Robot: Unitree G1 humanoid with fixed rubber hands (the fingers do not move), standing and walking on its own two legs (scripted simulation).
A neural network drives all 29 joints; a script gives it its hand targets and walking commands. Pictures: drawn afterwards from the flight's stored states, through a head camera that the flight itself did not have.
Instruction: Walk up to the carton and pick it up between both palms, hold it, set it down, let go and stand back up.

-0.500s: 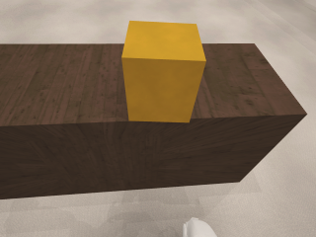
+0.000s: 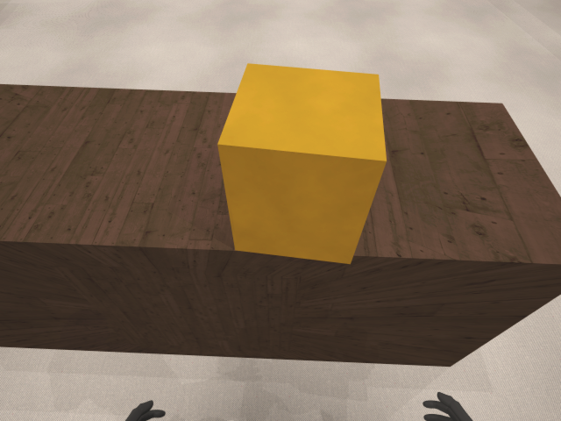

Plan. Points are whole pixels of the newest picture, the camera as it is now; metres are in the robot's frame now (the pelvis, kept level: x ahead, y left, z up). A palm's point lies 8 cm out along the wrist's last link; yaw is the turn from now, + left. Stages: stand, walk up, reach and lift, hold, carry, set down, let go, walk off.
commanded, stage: walk up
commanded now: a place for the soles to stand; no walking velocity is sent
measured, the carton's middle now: (301, 168) +0.50 +0.00 +0.06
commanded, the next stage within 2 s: none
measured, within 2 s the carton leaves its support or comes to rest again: neither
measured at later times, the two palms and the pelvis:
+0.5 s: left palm out of the picture +0.07 +0.25 -0.10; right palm out of the picture +0.11 -0.25 -0.10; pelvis +0.01 +0.00 +0.01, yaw +4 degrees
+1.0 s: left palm out of the picture +0.08 +0.26 -0.12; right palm out of the picture +0.08 -0.26 -0.12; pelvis +0.06 +0.00 +0.00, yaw +3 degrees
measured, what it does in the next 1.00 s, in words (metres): steps on the spot: right foot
